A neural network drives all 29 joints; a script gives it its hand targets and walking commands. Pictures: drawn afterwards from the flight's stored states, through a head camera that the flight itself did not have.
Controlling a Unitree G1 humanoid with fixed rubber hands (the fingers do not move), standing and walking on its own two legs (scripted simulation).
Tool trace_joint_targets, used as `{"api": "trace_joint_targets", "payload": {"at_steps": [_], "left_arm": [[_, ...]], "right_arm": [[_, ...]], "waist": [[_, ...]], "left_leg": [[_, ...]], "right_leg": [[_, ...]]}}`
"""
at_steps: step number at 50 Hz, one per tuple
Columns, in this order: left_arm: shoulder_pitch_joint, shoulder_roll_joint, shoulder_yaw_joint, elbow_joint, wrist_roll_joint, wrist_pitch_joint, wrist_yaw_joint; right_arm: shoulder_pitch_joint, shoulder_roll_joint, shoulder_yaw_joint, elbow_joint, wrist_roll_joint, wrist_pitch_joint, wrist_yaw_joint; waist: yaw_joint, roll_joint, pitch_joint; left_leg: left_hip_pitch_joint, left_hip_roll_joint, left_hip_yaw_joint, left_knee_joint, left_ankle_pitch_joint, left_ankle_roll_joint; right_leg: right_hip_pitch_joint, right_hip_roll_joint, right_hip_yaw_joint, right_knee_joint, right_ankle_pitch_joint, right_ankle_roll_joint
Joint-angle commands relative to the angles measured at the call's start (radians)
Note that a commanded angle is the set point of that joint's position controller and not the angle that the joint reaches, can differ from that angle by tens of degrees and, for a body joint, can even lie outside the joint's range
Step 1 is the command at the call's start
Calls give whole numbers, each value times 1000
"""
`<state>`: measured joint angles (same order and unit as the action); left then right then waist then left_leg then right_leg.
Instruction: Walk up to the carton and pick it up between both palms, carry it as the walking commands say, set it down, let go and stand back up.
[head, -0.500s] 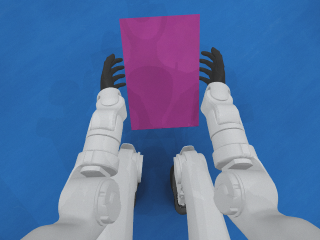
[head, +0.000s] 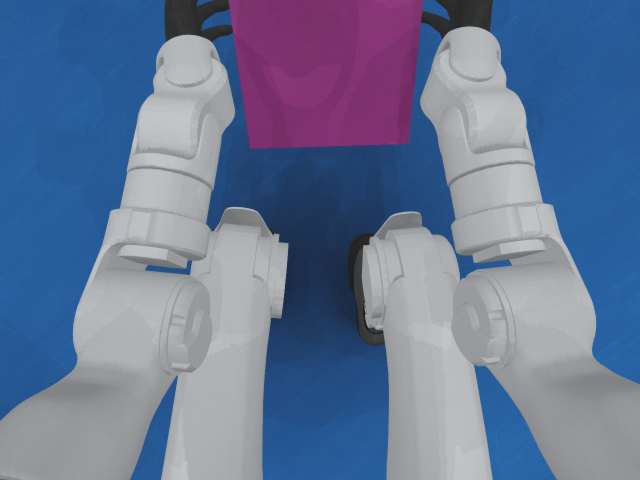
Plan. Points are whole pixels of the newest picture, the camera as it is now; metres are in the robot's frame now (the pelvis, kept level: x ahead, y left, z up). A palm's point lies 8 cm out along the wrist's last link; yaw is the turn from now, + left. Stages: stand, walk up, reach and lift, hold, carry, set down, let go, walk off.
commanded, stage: set down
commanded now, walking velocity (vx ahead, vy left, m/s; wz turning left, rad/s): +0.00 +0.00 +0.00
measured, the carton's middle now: (324, 1) +0.58 +0.01 -0.24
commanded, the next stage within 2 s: none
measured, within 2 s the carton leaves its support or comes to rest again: neither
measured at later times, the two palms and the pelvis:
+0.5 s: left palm (199, 3) +0.55 +0.14 -0.20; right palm out of the picture +0.56 -0.12 -0.19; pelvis +0.01 +0.00 -0.04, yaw +1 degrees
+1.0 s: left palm out of the picture +0.57 +0.13 -0.22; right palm out of the picture +0.58 -0.14 -0.21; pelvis +0.03 -0.01 -0.07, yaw +0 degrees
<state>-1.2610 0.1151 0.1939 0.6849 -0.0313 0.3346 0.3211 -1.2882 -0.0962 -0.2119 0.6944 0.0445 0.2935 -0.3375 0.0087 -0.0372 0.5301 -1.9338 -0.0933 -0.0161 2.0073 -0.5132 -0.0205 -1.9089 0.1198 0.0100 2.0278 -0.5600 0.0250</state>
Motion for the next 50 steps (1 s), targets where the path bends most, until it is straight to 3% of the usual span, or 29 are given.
{"api": "trace_joint_targets", "payload": {"at_steps": [1,2,4,6,7,9,10,11,12,14,15,16,17,18,19,21,23,27,28,35,36,39,40,41,45,46,47,48,50], "left_arm": [[-1032,-849,-515,-294,-134,-80,-267],[-972,-849,-467,-220,-121,-94,-282],[-998,-910,-436,-194,-117,-112,-312],[-908,-923,-311,-26,-48,-123,-344],[-930,-935,-304,-30,-52,-128,-353],[-904,-919,-256,43,-16,-131,-374],[-916,-923,-288,-4,-22,-143,-375],[-941,-906,-261,14,-6,-143,-381],[-897,-929,-249,64,10,-137,-390],[-964,-977,-337,-33,-42,-142,-392],[-992,-932,-338,-44,-38,-141,-382],[-1014,-953,-378,-83,-80,-137,-380],[-1051,-928,-406,-136,-91,-141,-376],[-1106,-944,-437,-178,-131,-142,-368],[-1050,-938,-446,-198,-152,-151,-357],[-992,-937,-396,-91,-155,-135,-352],[-979,-929,-345,-48,-134,-142,-359],[-949,-941,-302,-1,-102,-162,-389],[-908,-906,-281,63,-71,-162,-396],[-801,-903,-234,153,-21,-157,-417],[-838,-908,-253,118,-43,-160,-423],[-810,-881,-193,150,-35,-151,-449],[-853,-884,-217,118,-57,-155,-457],[-810,-848,-204,164,-38,-145,-464],[-792,-849,-185,171,-32,-146,-486],[-749,-840,-177,205,-7,-144,-485],[-744,-840,-181,182,-9,-155,-480],[-750,-851,-187,170,-16,-160,-483],[-682,-883,-176,206,-5,-151,-492]], "right_arm": [[-882,862,465,-159,112,-47,313],[-861,873,451,-90,110,-54,329],[-843,928,389,-25,69,-58,353],[-822,934,320,88,20,-74,383],[-779,958,299,114,-3,-68,401],[-761,937,229,174,-38,-74,415],[-791,958,259,126,-13,-86,423],[-739,980,224,201,-51,-71,436],[-743,941,229,177,-55,-78,439],[-727,954,243,174,-52,-76,442],[-789,972,268,145,-18,-71,448],[-797,968,296,97,-10,-71,445],[-800,967,315,97,9,-69,443],[-842,951,350,47,26,-68,437],[-886,968,415,-49,69,-74,430],[-910,933,419,-20,59,-68,425],[-844,935,378,78,37,-67,441],[-710,963,273,201,-28,-65,473],[-710,977,264,222,-12,-74,479],[-773,962,305,173,20,-90,479],[-761,965,305,174,15,-87,471],[-777,953,326,197,-1,-63,467],[-715,987,319,225,-25,-57,460],[-741,962,333,209,4,-58,461],[-722,989,312,198,0,-57,462],[-711,1004,310,211,15,-62,472],[-693,1014,314,234,25,-63,473],[-649,1005,294,238,8,-64,473],[-643,959,275,236,-23,-76,467]], "waist": [[1,64,-2142],[54,52,-1997],[10,18,-1895],[31,14,-1707],[-11,-24,-1693],[-10,31,-1610],[18,44,-1701],[-13,30,-1676],[0,42,-1658],[-41,88,-1843],[9,89,-1873],[-38,70,-1966],[-22,84,-1986],[-47,60,-2093],[-15,30,-2194],[-34,-34,-2038],[-3,-40,-1815],[-52,-36,-1573],[-8,-12,-1523],[56,10,-1546],[24,-14,-1557],[79,-71,-1518],[22,-119,-1527],[81,-85,-1501],[67,-93,-1409],[127,-66,-1359],[131,-70,-1383],[80,-62,-1366],[53,-36,-1303]], "left_leg": [[907,-62,38,-172,270,1],[800,-54,41,-169,256,5],[694,-61,38,-158,211,9],[556,-54,58,-141,179,11],[565,-60,34,-136,180,16],[536,-59,39,-134,151,16],[553,-53,47,-109,230,12],[567,-58,44,-109,213,12],[535,-54,54,-102,205,10],[657,-64,56,-71,284,-6],[686,-55,61,-74,286,2],[727,-60,60,-49,344,-4],[738,-61,63,-50,363,-2],[790,-64,50,-27,391,-2],[822,-62,55,2,495,5],[735,-67,42,-8,463,18],[610,-63,55,3,380,14],[474,-63,36,19,365,14],[452,-57,47,16,335,19],[408,-49,73,45,323,23],[401,-50,78,66,315,24],[295,-53,100,65,239,30],[289,-55,90,73,234,30],[262,-44,102,74,220,30],[203,-36,99,87,239,38],[209,-34,96,73,256,40],[232,-36,95,77,272,43],[205,-41,98,83,280,34],[191,-46,87,78,280,27]], "right_leg": [[605,42,-35,-167,250,-24],[546,38,-23,-162,222,-28],[509,34,-24,-170,211,-28],[418,33,-24,-183,176,-25],[389,40,-32,-167,184,-20],[325,38,-34,-162,145,-27],[355,40,-27,-136,223,-23],[327,49,-40,-132,201,-16],[330,42,-37,-129,194,-21],[349,56,-50,-101,238,-24],[371,51,-52,-87,229,-18],[411,56,-60,-74,288,-18],[417,55,-63,-61,296,-18],[462,46,-69,-36,322,-22],[527,48,-69,-22,411,-12],[491,39,-75,-29,384,-9],[371,38,-51,-35,298,-15],[240,43,-45,-17,312,-26],[244,47,-45,-18,303,-21],[268,46,-32,0,293,-8],[308,51,-18,-10,292,-14],[357,38,-3,-11,244,-11],[376,43,-11,-16,258,-10],[372,37,-3,-8,247,-14],[334,46,16,-14,286,-11],[285,54,12,2,288,-11],[273,53,17,-3,287,-11],[283,55,18,-15,327,-10],[238,53,17,-11,319,-16]]}}
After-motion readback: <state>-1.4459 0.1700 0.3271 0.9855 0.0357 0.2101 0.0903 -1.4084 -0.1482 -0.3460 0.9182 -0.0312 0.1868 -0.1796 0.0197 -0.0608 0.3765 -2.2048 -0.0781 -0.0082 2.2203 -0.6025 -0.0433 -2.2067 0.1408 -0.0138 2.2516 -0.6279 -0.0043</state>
